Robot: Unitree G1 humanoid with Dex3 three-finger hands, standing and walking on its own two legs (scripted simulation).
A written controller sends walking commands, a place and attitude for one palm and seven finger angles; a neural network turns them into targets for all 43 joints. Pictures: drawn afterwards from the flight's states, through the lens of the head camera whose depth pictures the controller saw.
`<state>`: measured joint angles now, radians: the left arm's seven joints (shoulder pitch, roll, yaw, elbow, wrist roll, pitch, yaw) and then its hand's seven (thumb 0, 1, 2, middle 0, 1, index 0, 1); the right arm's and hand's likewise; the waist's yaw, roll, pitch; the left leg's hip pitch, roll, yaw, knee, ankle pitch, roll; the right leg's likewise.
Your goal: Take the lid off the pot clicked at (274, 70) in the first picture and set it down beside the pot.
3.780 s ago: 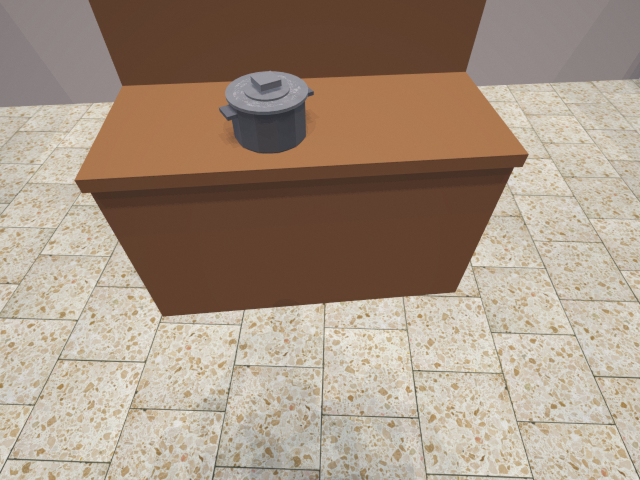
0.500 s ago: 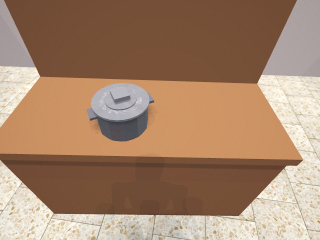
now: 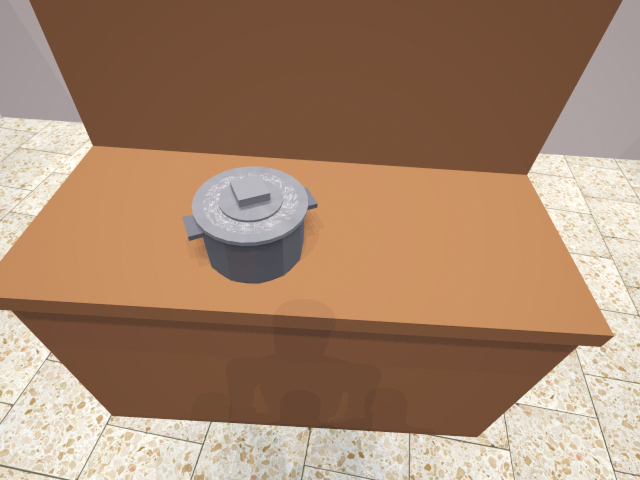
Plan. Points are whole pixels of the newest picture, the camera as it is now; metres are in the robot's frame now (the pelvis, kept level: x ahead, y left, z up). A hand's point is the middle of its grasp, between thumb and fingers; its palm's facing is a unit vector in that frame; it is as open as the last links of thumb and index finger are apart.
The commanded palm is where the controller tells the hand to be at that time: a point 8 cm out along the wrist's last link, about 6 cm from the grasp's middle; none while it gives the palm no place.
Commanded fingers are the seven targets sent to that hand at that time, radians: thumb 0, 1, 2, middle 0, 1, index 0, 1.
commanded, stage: look again from close up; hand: left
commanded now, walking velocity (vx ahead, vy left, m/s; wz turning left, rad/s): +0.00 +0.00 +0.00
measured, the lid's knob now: (250, 190) +0.55 +0.16 +0.04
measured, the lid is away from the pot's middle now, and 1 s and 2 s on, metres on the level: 0.00 0.00 0.00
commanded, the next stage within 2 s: lift the closed hand beside the body in 1.02 s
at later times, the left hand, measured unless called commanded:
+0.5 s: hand out of the picture +0.03 +0.17 -0.18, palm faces +0.02 -0.99 -0.15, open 7.4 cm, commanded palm none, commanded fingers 0.00 0.90 0.90 -0.20 -0.30 -0.20 -0.30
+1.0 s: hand out of the picture +0.04 +0.17 -0.17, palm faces +0.02 -0.99 -0.16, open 7.4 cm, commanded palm none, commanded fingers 0.00 0.90 0.90 -0.20 -0.30 -0.20 -0.30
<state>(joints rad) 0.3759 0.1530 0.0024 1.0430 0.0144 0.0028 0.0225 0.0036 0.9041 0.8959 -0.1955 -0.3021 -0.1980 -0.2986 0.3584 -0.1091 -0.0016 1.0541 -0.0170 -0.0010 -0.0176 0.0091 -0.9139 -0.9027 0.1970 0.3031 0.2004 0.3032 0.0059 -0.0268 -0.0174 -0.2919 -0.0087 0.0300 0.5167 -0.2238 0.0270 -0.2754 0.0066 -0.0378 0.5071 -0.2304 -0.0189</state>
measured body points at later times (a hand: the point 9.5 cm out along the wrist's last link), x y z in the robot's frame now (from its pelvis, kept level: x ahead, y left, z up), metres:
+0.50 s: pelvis +0.04 +0.01 +0.01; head +0.05 +0.02 +0.45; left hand +0.03 +0.22 -0.16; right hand +0.04 -0.21 -0.15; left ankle +0.03 +0.10 -0.74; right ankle +0.03 -0.11 -0.74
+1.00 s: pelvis +0.06 +0.01 +0.01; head +0.07 +0.02 +0.46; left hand +0.05 +0.22 -0.16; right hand +0.04 -0.20 -0.15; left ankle +0.03 +0.10 -0.74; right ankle +0.03 -0.11 -0.74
